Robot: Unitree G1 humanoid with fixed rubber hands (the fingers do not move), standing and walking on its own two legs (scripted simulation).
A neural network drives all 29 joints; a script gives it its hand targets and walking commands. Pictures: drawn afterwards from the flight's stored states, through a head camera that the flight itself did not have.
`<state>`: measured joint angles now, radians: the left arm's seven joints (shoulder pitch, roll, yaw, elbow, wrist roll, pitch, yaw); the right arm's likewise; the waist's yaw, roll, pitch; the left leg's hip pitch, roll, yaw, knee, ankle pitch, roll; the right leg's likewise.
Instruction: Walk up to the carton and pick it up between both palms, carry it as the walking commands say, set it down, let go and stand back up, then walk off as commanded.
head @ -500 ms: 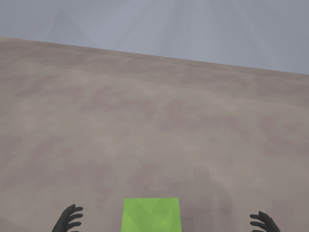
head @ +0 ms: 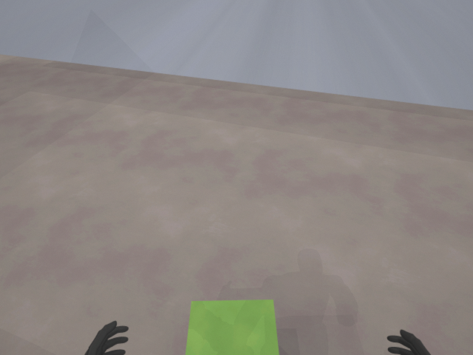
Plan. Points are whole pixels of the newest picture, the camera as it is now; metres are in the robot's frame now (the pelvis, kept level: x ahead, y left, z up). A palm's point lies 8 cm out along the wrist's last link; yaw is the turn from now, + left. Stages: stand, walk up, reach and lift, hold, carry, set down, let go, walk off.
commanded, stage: walk off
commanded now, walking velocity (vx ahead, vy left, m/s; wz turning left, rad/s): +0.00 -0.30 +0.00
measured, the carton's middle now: (233, 347) +0.37 +0.06 -0.60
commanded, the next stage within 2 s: none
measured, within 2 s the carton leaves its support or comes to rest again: neither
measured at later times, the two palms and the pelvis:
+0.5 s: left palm out of the picture +0.09 +0.19 -0.12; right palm out of the picture +0.11 -0.35 -0.09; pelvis -0.01 -0.06 -0.01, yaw -1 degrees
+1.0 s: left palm out of the picture +0.10 +0.07 -0.12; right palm out of the picture +0.06 -0.47 -0.10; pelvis -0.02 -0.17 -0.01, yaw -7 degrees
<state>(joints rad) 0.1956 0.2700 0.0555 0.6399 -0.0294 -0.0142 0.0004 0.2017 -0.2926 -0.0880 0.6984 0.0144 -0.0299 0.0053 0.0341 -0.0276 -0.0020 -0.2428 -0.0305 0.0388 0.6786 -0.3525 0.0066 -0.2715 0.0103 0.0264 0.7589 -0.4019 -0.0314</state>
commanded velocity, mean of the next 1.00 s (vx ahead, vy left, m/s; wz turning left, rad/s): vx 0.00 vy -0.30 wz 0.00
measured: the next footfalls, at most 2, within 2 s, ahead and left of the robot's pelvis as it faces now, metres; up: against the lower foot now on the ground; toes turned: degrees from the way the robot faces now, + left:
left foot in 0.54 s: +0.01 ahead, +0.04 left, +0.00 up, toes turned +1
right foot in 0.94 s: +0.02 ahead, -0.31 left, +0.00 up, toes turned -2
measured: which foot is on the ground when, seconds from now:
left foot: down 0.00-0.20, up 0.22-0.52, down 0.54-0.94, up 0.96-1.00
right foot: down 0.00-0.54, up 0.56-0.92, down 0.94-1.00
